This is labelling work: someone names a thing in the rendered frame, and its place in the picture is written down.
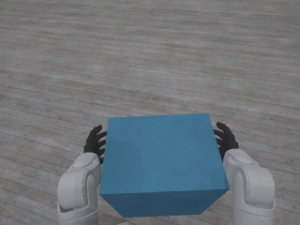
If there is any right robot forearm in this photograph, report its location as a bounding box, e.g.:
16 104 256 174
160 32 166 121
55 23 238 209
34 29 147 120
222 148 276 225

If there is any robot right hand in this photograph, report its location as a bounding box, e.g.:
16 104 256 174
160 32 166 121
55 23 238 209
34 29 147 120
213 122 239 162

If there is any carton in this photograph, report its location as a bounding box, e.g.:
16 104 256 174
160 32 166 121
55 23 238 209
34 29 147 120
99 113 230 218

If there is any robot left hand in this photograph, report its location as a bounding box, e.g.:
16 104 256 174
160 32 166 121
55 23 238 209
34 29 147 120
83 125 107 165

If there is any left robot forearm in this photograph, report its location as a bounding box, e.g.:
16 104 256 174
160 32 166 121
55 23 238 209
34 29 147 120
56 152 101 225

